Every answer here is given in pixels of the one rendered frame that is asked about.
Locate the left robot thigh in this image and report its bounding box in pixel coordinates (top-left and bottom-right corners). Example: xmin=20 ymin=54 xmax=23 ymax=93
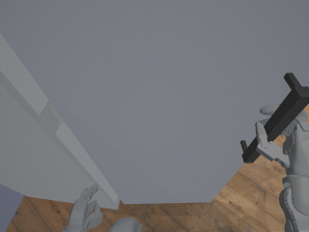
xmin=107 ymin=217 xmax=142 ymax=232

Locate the fridge door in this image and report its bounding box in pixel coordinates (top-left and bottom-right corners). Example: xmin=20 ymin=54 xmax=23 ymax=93
xmin=0 ymin=0 xmax=309 ymax=204

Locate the robot right forearm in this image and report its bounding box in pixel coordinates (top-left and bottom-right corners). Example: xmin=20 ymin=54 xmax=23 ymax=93
xmin=279 ymin=174 xmax=309 ymax=232

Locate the handle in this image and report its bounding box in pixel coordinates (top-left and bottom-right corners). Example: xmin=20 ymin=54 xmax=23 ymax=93
xmin=240 ymin=72 xmax=309 ymax=163

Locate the robot right hand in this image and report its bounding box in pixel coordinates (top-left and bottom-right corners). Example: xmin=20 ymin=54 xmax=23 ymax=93
xmin=255 ymin=103 xmax=309 ymax=177

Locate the robot left hand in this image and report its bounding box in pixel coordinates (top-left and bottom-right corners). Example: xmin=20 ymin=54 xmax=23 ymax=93
xmin=67 ymin=184 xmax=103 ymax=232

